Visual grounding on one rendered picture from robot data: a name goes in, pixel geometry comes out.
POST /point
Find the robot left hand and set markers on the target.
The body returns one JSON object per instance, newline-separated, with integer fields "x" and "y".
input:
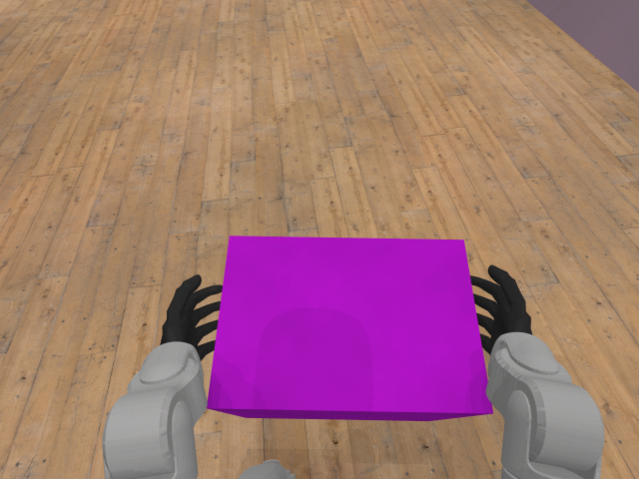
{"x": 182, "y": 318}

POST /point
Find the robot right forearm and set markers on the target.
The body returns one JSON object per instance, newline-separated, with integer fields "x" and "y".
{"x": 553, "y": 428}

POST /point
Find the carton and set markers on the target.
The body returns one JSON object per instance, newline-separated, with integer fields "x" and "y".
{"x": 349, "y": 329}

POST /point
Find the robot right hand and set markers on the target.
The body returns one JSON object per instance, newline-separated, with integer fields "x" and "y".
{"x": 508, "y": 309}

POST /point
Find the robot left forearm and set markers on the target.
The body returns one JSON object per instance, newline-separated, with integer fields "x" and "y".
{"x": 149, "y": 432}

